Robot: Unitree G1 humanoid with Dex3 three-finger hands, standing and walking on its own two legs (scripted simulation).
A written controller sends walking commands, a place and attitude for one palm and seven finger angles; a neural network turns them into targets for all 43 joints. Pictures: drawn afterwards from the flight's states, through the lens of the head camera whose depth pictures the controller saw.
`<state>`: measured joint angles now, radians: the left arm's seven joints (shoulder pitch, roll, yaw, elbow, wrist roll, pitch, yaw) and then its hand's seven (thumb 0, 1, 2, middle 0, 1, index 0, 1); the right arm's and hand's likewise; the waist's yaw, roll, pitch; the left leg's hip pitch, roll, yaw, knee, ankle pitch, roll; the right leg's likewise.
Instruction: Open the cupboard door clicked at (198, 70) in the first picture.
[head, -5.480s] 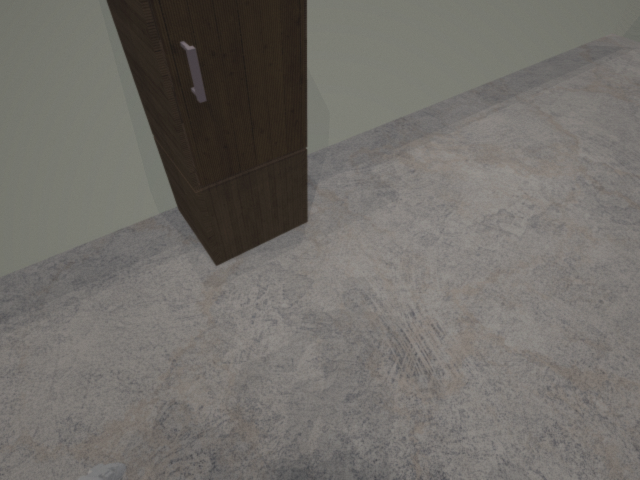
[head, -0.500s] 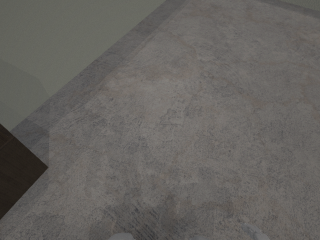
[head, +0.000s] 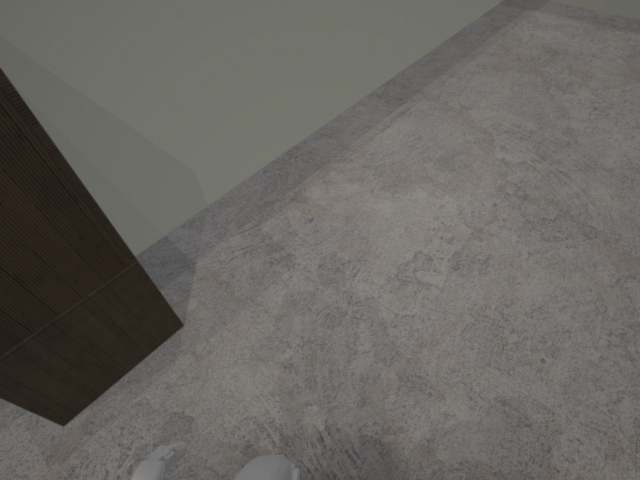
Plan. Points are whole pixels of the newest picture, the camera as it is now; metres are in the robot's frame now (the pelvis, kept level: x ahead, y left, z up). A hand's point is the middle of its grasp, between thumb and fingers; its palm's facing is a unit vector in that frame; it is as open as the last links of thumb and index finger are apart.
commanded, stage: turn to face it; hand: left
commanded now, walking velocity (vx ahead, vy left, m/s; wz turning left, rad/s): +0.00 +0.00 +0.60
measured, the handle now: out of the picture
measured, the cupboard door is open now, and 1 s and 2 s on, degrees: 0 0 0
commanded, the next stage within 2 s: take the last steps up to it in 1.16 s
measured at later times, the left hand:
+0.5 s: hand out of the picture -0.01 +0.29 -0.17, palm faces +0.33 -0.91 -0.26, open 7.4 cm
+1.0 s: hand out of the picture -0.03 +0.20 -0.14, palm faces +0.56 -0.78 -0.29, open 7.4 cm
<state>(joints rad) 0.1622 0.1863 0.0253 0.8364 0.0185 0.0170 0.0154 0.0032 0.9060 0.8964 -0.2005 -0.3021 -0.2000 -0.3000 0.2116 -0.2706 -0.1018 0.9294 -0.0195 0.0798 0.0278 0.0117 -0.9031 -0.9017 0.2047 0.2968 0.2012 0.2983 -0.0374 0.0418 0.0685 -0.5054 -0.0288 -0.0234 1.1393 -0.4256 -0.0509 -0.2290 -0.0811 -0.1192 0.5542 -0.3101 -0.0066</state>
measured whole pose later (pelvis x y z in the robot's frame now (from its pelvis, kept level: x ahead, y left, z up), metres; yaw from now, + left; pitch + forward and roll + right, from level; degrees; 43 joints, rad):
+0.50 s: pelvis -0.01 +0.05 +0.00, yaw +17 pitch +0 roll -1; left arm 0.20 0.29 0.08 0.91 0.02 0.07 0.00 0.01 0.91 0.90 -0.20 -0.30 -0.20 -0.30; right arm 0.16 -0.22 -0.05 0.89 -0.02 0.03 0.01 0.01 -0.90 -0.90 0.21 0.30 0.20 0.30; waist 0.01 -0.03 0.08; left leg -0.28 -0.03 0.00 0.51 -0.24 0.05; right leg -0.48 -0.11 -0.03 1.08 -0.40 0.10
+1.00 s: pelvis +0.00 -0.01 +0.01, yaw +36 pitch -2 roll +3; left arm 0.21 0.18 0.03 0.87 0.02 0.02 0.02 0.00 0.90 0.90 -0.20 -0.30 -0.20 -0.30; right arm 0.22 -0.27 -0.10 0.95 -0.02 0.09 0.03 0.01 -0.90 -0.90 0.20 0.30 0.20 0.30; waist -0.03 0.03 0.07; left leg -0.49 0.01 -0.02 1.13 -0.38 -0.07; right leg -0.19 -0.10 -0.15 0.51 -0.29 -0.02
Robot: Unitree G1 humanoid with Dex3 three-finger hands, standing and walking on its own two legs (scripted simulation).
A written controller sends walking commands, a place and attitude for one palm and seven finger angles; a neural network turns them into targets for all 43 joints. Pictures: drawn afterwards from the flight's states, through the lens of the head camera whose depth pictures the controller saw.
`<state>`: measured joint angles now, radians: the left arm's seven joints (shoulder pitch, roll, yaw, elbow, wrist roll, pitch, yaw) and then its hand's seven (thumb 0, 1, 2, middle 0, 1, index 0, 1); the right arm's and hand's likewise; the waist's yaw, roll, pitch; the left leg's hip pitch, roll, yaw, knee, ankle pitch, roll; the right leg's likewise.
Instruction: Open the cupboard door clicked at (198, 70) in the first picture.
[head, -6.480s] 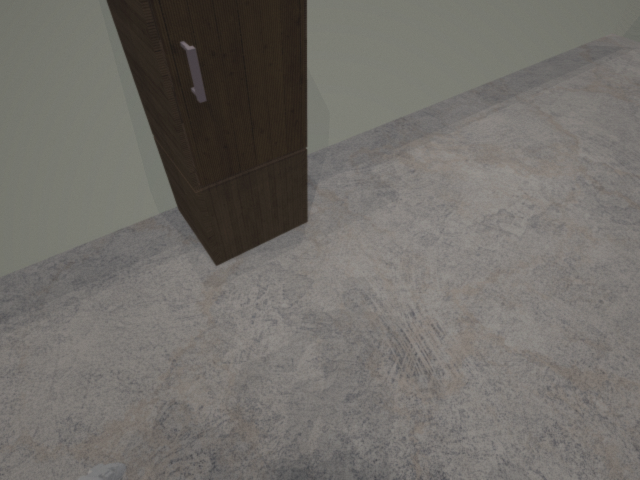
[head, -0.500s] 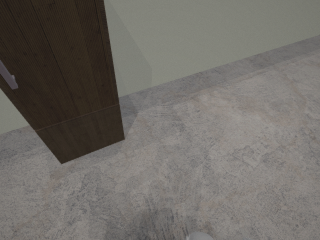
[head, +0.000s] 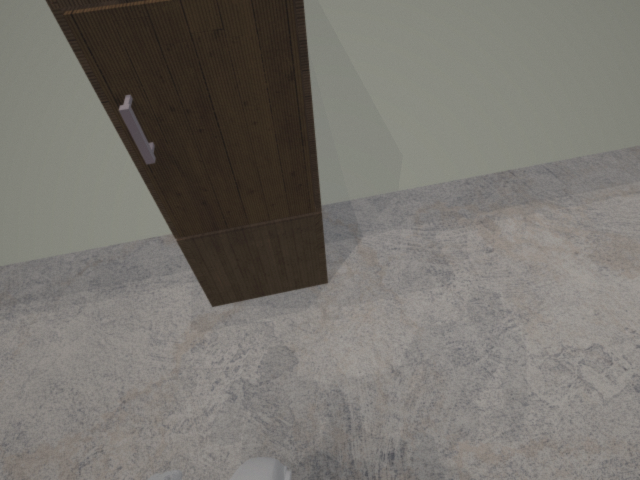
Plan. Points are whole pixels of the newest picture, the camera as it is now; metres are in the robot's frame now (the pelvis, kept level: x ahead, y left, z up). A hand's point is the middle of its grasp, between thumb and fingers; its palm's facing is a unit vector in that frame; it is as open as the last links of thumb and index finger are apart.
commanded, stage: turn to face it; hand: left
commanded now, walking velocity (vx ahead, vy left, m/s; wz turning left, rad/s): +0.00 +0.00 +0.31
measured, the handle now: (139, 130) +0.76 +0.41 +0.02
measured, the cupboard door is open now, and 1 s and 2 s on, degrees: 0 0 0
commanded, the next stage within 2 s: take the last steps up to it in 0.16 s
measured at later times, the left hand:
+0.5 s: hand out of the picture -0.02 +0.25 -0.17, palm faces +0.19 -0.96 -0.21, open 7.4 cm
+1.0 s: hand out of the picture +0.00 +0.19 -0.17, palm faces +0.30 -0.94 -0.14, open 7.4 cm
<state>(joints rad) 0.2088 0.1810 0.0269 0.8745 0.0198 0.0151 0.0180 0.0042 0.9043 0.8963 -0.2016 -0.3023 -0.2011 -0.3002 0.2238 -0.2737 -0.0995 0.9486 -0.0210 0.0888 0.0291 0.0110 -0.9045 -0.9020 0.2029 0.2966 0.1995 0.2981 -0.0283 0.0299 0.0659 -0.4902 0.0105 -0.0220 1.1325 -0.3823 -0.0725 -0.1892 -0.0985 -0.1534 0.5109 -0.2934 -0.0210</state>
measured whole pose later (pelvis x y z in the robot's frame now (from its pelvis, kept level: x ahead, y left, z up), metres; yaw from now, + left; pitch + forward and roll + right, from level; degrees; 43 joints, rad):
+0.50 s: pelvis -0.01 +0.05 +0.00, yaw +8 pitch -1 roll +0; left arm 0.28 0.23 0.04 1.03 0.03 0.04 -0.01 0.01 0.91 0.90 -0.20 -0.30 -0.19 -0.30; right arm 0.20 -0.16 -0.03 0.98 -0.02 -0.01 -0.01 0.00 -0.91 -0.90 0.21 0.30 0.21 0.30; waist 0.03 -0.02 0.02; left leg -0.15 -0.02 0.04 0.41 -0.25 0.04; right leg -0.39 -0.09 -0.07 0.93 -0.42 0.06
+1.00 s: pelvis +0.11 +0.06 +0.00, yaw +12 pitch -1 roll +0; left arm 0.44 0.10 0.02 1.15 0.03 -0.06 0.01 0.00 0.91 0.90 -0.20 -0.30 -0.20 -0.30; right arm 0.25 -0.17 -0.07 1.07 -0.02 0.01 0.03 0.01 -0.91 -0.90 0.20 0.30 0.20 0.30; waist 0.03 0.01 0.03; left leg -0.53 0.11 0.08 0.80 -0.19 -0.01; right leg 0.00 -0.05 -0.16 0.33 -0.31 0.01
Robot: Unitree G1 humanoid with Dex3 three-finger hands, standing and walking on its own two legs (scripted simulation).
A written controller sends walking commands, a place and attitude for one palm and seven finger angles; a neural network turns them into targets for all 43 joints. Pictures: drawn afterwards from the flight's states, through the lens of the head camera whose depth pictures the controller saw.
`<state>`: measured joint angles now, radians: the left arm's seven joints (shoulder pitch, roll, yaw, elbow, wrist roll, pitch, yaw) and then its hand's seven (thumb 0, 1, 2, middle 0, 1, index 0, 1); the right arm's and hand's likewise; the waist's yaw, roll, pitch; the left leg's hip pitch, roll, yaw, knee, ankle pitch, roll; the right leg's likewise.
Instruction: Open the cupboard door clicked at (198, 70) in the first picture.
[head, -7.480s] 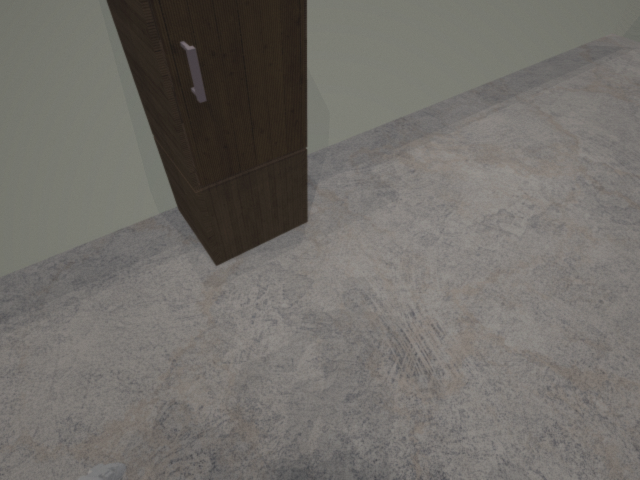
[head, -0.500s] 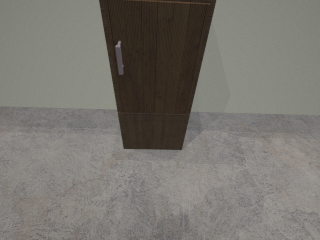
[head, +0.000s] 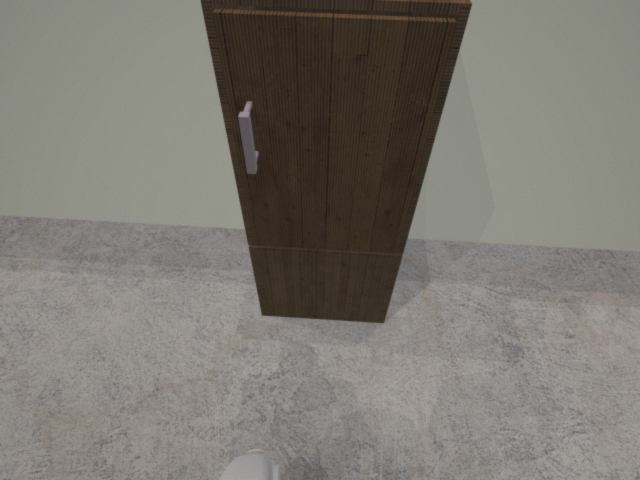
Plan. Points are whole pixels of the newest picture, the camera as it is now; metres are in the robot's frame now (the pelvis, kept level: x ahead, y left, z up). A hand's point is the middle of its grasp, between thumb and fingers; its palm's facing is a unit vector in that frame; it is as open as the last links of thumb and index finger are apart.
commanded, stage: take the last steps up to it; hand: left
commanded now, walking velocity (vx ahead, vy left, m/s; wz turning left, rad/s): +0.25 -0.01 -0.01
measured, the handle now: (250, 138) +0.71 +0.21 +0.02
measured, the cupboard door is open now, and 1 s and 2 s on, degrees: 0 0 0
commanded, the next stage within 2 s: come to a stop and stand still in 0.32 s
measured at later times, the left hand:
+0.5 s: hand (193, 411) +0.24 +0.22 -0.17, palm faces -0.01 -0.98 -0.20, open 7.4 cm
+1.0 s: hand (170, 426) +0.22 +0.26 -0.18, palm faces +0.00 -0.97 -0.24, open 7.3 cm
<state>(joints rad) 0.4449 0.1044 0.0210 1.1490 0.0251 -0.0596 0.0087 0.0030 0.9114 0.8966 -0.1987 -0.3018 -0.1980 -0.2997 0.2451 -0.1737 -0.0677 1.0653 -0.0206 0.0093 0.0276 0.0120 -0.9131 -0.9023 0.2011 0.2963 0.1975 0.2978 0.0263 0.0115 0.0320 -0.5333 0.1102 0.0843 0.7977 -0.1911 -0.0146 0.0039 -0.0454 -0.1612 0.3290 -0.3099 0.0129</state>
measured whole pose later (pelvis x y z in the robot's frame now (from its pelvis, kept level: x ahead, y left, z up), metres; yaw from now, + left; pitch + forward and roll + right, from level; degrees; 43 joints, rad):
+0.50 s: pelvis +0.16 +0.04 +0.00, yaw -3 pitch -1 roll +1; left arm 0.17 0.18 0.06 1.03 0.02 0.01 0.00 0.00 0.91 0.90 -0.19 -0.30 -0.19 -0.30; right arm 0.31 -0.13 -0.04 1.09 -0.02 -0.04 -0.02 0.00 -0.92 -0.90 0.20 0.30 0.20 0.30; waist -0.01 -0.03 0.02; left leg -0.11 0.00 0.19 0.37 -0.25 0.04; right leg -0.46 -0.11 -0.07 0.78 -0.23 0.03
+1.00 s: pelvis +0.16 +0.07 -0.02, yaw -3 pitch -2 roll +0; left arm 0.23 0.19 0.03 0.99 0.02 0.07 0.03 0.00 0.91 0.90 -0.20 -0.30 -0.20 -0.30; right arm 0.24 -0.19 -0.05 0.91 -0.02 0.03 -0.02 0.01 -0.91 -0.90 0.20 0.30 0.20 0.30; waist 0.01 -0.01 0.01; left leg -0.24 0.00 0.12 0.64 -0.36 0.05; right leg -0.41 -0.08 -0.03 0.77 -0.36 -0.01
